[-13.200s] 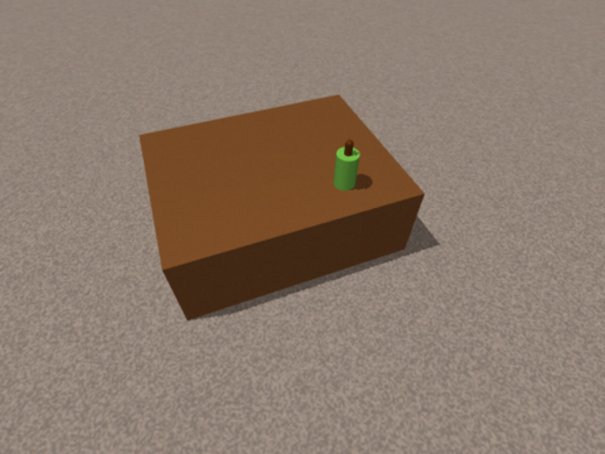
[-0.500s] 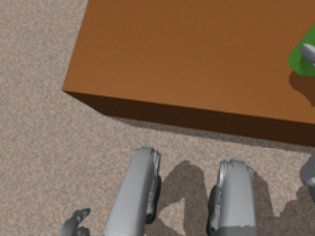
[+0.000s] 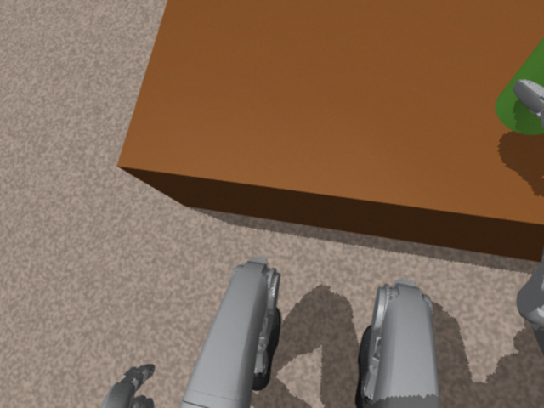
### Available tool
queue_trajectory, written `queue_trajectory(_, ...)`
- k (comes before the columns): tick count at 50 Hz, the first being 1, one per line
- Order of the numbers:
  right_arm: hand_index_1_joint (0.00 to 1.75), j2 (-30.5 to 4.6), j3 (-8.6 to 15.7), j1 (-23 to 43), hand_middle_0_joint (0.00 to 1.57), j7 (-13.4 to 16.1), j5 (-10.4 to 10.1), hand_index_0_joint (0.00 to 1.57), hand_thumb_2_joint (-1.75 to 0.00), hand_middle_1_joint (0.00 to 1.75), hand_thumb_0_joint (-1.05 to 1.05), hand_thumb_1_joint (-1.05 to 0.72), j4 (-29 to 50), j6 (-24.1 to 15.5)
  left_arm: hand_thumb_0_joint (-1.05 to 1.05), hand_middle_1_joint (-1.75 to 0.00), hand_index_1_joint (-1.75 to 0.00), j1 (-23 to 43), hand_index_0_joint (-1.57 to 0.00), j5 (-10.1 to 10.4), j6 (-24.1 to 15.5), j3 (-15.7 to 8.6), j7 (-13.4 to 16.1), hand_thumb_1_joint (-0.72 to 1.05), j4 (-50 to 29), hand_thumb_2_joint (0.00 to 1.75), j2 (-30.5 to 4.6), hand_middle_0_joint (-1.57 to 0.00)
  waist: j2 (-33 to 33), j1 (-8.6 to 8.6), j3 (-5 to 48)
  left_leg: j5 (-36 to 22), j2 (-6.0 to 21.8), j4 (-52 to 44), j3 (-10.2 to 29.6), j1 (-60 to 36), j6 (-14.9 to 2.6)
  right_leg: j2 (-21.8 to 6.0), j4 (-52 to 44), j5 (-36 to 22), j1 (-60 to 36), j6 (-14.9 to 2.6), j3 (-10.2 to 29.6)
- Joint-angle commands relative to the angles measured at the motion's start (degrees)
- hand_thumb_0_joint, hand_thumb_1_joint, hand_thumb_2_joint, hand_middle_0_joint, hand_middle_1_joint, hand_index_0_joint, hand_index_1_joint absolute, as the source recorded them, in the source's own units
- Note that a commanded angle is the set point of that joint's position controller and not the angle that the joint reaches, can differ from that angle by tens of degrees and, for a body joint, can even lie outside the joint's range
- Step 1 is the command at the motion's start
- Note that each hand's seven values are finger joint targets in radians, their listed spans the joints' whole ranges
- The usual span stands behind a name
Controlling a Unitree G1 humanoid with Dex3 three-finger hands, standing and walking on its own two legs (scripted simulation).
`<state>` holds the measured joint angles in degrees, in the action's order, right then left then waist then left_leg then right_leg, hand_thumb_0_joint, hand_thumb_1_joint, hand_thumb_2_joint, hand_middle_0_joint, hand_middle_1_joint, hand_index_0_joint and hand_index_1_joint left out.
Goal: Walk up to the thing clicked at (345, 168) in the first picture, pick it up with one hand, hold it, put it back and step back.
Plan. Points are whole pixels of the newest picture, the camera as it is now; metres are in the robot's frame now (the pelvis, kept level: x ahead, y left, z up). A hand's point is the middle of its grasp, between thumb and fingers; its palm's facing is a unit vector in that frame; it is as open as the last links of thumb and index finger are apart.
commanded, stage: lift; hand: right
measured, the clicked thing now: out of the picture +0.55 -0.26 +0.03
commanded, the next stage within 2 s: none
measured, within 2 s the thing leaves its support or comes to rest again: neither
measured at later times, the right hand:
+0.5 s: hand out of the picture +0.52 -0.26 +0.06, palm faces +0.31 +0.95 -0.05, open 11.0 cm
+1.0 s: hand out of the picture +0.44 -0.24 +0.17, palm faces +0.32 +0.95 -0.04, open 11.0 cm
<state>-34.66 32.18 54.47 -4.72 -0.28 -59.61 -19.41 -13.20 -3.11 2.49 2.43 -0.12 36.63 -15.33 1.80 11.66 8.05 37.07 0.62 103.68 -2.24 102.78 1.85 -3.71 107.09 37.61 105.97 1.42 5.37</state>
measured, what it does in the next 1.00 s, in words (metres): rises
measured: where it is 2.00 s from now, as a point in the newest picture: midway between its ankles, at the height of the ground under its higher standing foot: (313, 373)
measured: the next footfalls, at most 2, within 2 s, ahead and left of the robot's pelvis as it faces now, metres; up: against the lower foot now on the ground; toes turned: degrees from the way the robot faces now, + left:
none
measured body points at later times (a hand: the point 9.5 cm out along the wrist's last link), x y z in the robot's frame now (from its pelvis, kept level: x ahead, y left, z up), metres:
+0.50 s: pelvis +0.01 +0.00 +0.05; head +0.21 -0.04 +0.45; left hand +0.07 +0.27 -0.07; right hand +0.50 -0.31 +0.06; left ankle +0.07 +0.14 -0.46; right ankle +0.06 -0.13 -0.46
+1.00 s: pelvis +0.03 +0.00 +0.15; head +0.16 -0.03 +0.59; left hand +0.15 +0.26 +0.04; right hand +0.42 -0.29 +0.18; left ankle +0.07 +0.14 -0.46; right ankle +0.06 -0.13 -0.46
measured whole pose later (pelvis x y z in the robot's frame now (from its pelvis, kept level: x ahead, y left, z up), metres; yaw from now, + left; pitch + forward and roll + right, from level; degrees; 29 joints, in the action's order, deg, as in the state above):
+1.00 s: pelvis +0.03 +0.00 +0.15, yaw -3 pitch +22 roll +3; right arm -15.5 19.0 24.3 2.1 -5.7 -37.3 -20.5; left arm -13.0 -1.4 -2.0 -1.2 2.1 39.1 -13.3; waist 1.0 4.8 7.2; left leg 30.5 1.1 71.5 -2.4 62.9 1.6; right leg -3.8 74.8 31.1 65.8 1.3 2.9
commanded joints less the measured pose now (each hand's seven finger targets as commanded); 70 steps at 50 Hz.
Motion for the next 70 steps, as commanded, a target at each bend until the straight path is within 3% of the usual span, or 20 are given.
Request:
queue_trajectory(1,1.47,-21.3,2.3,31.7,1.26,0.3,-2.4,1.31,-1.35,1.47,0.00,-0.17,21.2,-7.6,0.00,-0.30,-0.29,-11.6,-0.20,0.1,-0.6,-4.2,0.7,0.90,-1.4,0.87,-11.7,-0.19,16.5,-0.90,45.0,-16.5,-1.5,-12.0,-1.2,-19.7,-3.63,0.9,-13.1,-18.5,-36.2,-2.11,-1.3)
queue_trajectory(14,1.46,-18.6,1.6,27.2,1.32,1.0,-3.2,1.35,-1.34,1.46,0.00,-0.18,25.5,-7.2,0.00,-0.29,-0.27,-11.8,-0.20,0.4,-0.7,-4.6,0.7,0.90,-1.7,0.87,-10.9,-0.19,17.1,-2.47,48.8,-20.7,-1.6,-15.0,-1.1,-24.8,-3.66,0.7,-15.7,-24.8,-43.2,-2.05,-1.3)
queue_trajectory(17,1.46,-15.9,0.5,27.5,1.32,1.4,-3.9,1.35,-1.33,1.46,0.00,-0.17,29.6,-7.0,0.00,-0.29,-0.27,-11.6,-0.20,0.5,-0.9,-5.0,0.7,0.90,-1.4,0.87,-10.6,-0.19,17.2,-2.44,48.4,-22.2,-1.5,-16.2,-1.1,-26.8,-3.61,0.9,-17.2,-26.1,-44.7,-1.92,-1.4)
queue_trajectory(22,1.46,-13.4,-0.2,21.6,1.31,2.8,-3.9,1.35,-1.33,1.46,0.00,-0.15,28.7,-6.8,0.00,-0.29,-0.27,-10.2,-0.20,1.1,-1.3,-5.3,1.0,0.91,-1.6,0.87,-9.9,-0.19,14.3,-3.35,44.8,-18.4,-1.6,-20.1,-0.9,-30.1,-3.48,1.1,-21.2,-19.6,-44.2,-2.16,-1.9)
queue_trajectory(27,1.45,-11.1,-1.0,16.0,1.31,3.9,-4.7,1.34,-1.31,1.45,0.00,-0.13,33.3,-6.9,0.00,-0.29,-0.27,-9.6,-0.20,1.3,-1.9,-5.9,1.4,0.90,-1.9,0.87,-9.4,-0.18,13.3,-4.75,44.6,-21.6,-1.7,-23.3,-0.7,-34.5,-3.46,1.0,-24.3,-23.8,-49.2,-2.11,-2.0)
queue_trajectory(29,1.45,-6.0,-3.5,13.1,1.30,4.0,-5.2,1.34,-1.31,1.45,0.00,-0.12,34.0,-6.8,0.00,-0.29,-0.27,-9.4,-0.20,1.2,-2.2,-6.0,1.4,0.90,-1.7,0.87,-8.7,-0.18,11.9,-4.47,42.4,-21.8,-1.7,-24.6,-0.9,-35.7,-3.52,1.0,-26.3,-23.8,-49.9,-1.97,-1.9)
queue_trajectory(33,1.46,-5.5,-4.4,10.9,1.30,5.1,-5.7,1.34,-1.32,1.46,0.00,-0.13,37.5,-7.1,0.00,-0.29,-0.28,-8.6,-0.20,1.6,-2.9,-6.3,2.0,0.89,-1.6,0.88,-8.7,-0.19,11.3,-5.08,41.0,-21.9,-1.8,-28.9,-0.6,-40.0,-3.45,1.3,-30.0,-22.8,-53.8,-1.96,-2.2)
queue_trajectory(35,1.45,-1.5,-5.6,6.7,1.29,5.5,-6.3,1.33,-1.32,1.45,0.00,-0.11,36.6,-6.8,0.00,-0.29,-0.28,-8.3,-0.19,1.6,-3.6,-6.9,2.3,0.89,-1.7,0.89,-8.6,-0.19,8.3,-4.45,38.6,-24.0,-1.7,-30.6,-0.7,-42.7,-3.18,1.5,-31.2,-23.9,-54.2,-2.07,-2.4)
queue_trajectory(37,1.44,-1.6,-6.2,5.8,1.27,6.0,-6.4,1.31,-1.31,1.44,0.00,-0.09,40.4,-7.3,0.00,-0.29,-0.28,-7.8,-0.19,1.6,-3.8,-6.5,2.3,0.88,-1.4,0.89,-8.0,-0.19,9.8,-5.90,38.2,-23.9,-1.7,-32.3,-0.4,-44.7,-3.39,1.5,-33.5,-24.2,-56.4,-1.88,-2.7)
queue_trajectory(44,1.43,6.2,-11.0,-2.9,1.25,6.6,-7.1,1.30,-1.31,1.43,0.00,-0.08,40.3,-7.5,0.00,-0.29,-0.29,-5.1,-0.19,1.8,-5.6,-7.0,2.8,0.87,-1.8,0.90,-7.5,-0.19,6.7,-5.61,28.2,-21.2,-1.8,-39.2,-0.5,-49.6,-3.21,1.5,-41.0,-20.0,-59.6,-1.74,-2.7)
queue_trajectory(46,1.42,4.5,-9.9,-3.5,1.25,6.9,-7.1,1.30,-1.30,1.42,0.00,-0.08,42.2,-8.2,0.00,-0.29,-0.29,-5.6,-0.19,1.7,-5.9,-6.8,2.8,0.87,-1.2,0.91,-7.0,-0.19,7.1,-6.84,29.3,-22.5,-1.8,-40.5,-0.2,-52.1,-3.26,1.5,-42.6,-21.6,-62.0,-1.68,-3.0)
queue_trajectory(48,1.42,8.3,-12.4,-5.2,1.25,6.7,-7.4,1.30,-1.30,1.42,0.00,-0.09,41.3,-8.4,0.00,-0.29,-0.29,-5.1,-0.19,1.8,-6.4,-6.9,2.8,0.87,-1.7,0.90,-7.0,-0.19,5.4,-5.76,26.4,-21.9,-1.8,-42.1,-0.4,-53.0,-3.07,1.6,-44.2,-20.6,-62.4,-1.73,-2.9)
queue_trajectory(50,1.41,6.2,-10.9,-6.8,1.24,6.8,-7.5,1.29,-1.29,1.41,0.00,-0.10,43.3,-9.2,0.00,-0.29,-0.29,-5.2,-0.19,1.6,-6.6,-6.9,2.9,0.87,-1.1,0.90,-6.9,-0.19,6.4,-7.30,27.9,-25.0,-1.8,-42.8,-0.1,-55.7,-3.08,1.7,-45.2,-24.2,-64.8,-1.55,-3.3)
queue_trajectory(53,1.40,9.6,-13.0,-8.8,1.24,6.7,-7.8,1.28,-1.28,1.40,0.00,-0.09,43.2,-9.5,0.00,-0.29,-0.29,-4.8,-0.19,1.7,-6.9,-6.9,3.1,0.88,-1.6,0.90,-6.5,-0.19,3.9,-6.28,25.8,-26.2,-1.8,-45.0,-0.1,-58.1,-2.70,1.8,-46.6,-24.8,-65.8,-1.77,-3.6)
queue_trajectory(54,1.40,8.1,-12.0,-9.2,1.25,7.0,-7.8,1.29,-1.28,1.40,0.00,-0.11,45.0,-9.8,0.00,-0.29,-0.29,-4.1,-0.19,1.5,-6.9,-6.7,3.1,0.88,-1.5,0.90,-6.3,-0.19,5.3,-7.76,26.2,-26.5,-1.6,-45.5,0.5,-59.7,-2.66,2.0,-46.9,-24.8,-65.9,-1.74,-4.3)
queue_trajectory(59,1.41,11.2,-14.6,-12.1,1.25,7.1,-8.0,1.30,-1.28,1.41,0.00,-0.11,46.0,-10.6,0.00,-0.29,-0.29,-3.5,-0.19,1.5,-7.2,-6.8,3.1,0.88,-1.7,0.90,-6.0,-0.19,5.9,-7.58,24.7,-26.4,-1.8,-47.5,-0.2,-61.1,-2.69,1.9,-50.5,-25.8,-70.0,-1.11,-3.8)
queue_trajectory(63,1.41,10.4,-13.8,-13.4,1.25,7.7,-8.2,1.30,-1.28,1.41,0.00,-0.09,47.9,-11.1,0.00,-0.29,-0.29,-3.1,-0.19,1.6,-7.2,-6.6,3.4,0.89,-2.0,0.89,-5.8,-0.19,4.5,-8.13,24.3,-27.7,-1.8,-49.8,0.2,-64.8,-2.34,2.0,-51.9,-26.6,-71.3,-1.34,-4.4)
queue_trajectory(68,1.42,12.1,-15.3,-15.9,1.26,8.2,-8.2,1.31,-1.30,1.42,0.00,-0.12,48.7,-11.2,0.00,-0.29,-0.29,-2.6,-0.19,1.8,-7.1,-6.3,3.6,0.89,-2.0,0.89,-5.1,-0.19,4.2,-8.44,22.3,-27.5,-1.7,-52.0,0.4,-67.1,-2.31,2.2,-54.3,-26.1,-73.2,-1.25,-4.7)
queue_trajectory(69,1.42,13.9,-16.6,-17.4,1.26,7.9,-8.2,1.31,-1.29,1.42,0.00,-0.11,47.1,-11.1,0.00,-0.29,-0.28,-2.7,-0.19,1.8,-7.2,-6.6,3.6,0.89,-2.0,0.89,-5.4,-0.19,2.8,-7.46,21.4,-27.9,-1.7,-52.5,0.3,-66.8,-2.09,2.1,-54.4,-26.3,-73.5,-1.38,-4.7)
queue_trajectory(70,1.42,12.8,-15.7,-17.0,1.26,8.1,-8.3,1.30,-1.29,1.42,0.00,-0.12,48.2,-11.0,0.00,-0.29,-0.28,-2.5,-0.19,1.9,-7.2,-6.5,3.8,0.89,-2.1,0.89,-5.4,-0.19,3.0,-7.88,20.7,-28.0,-1.8,-52.9,0.3,-67.0,-2.12,2.0,-54.8,-26.6,-74.1,-1.36,-4.7)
